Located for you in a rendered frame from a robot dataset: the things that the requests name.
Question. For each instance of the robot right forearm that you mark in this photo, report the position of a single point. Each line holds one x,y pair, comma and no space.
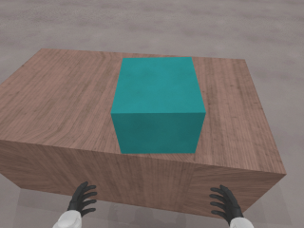
240,223

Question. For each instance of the pedestal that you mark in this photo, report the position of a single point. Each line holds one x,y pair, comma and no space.
56,132

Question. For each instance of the carton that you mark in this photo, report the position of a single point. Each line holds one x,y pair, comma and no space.
157,106

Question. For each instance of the robot left hand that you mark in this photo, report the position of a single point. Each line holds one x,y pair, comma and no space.
77,202

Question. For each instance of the robot left forearm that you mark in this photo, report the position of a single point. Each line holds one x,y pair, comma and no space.
69,219

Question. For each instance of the robot right hand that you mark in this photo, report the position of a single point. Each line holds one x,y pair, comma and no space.
230,207

